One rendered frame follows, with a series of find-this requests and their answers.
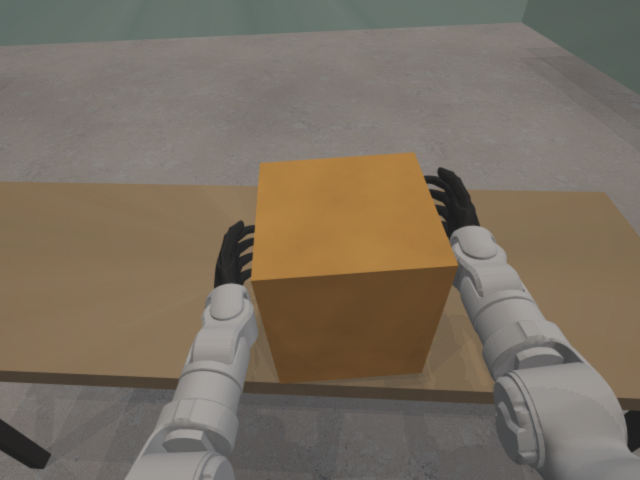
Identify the robot left hand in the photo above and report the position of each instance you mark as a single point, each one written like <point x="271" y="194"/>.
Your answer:
<point x="229" y="264"/>

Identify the carton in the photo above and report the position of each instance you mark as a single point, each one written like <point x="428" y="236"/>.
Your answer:
<point x="351" y="266"/>

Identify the left robot forearm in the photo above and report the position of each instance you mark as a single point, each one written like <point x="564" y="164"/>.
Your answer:
<point x="202" y="414"/>

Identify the right robot forearm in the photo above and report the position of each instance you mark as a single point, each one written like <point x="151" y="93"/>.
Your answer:
<point x="514" y="333"/>

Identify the table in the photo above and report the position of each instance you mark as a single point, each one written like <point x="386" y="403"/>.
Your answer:
<point x="104" y="284"/>

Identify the right robot upper arm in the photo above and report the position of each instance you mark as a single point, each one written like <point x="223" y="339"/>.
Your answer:
<point x="563" y="421"/>

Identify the robot right hand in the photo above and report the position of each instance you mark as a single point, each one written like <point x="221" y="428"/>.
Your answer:
<point x="458" y="210"/>

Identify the left robot upper arm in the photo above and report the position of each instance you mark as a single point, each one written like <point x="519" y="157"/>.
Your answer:
<point x="201" y="465"/>

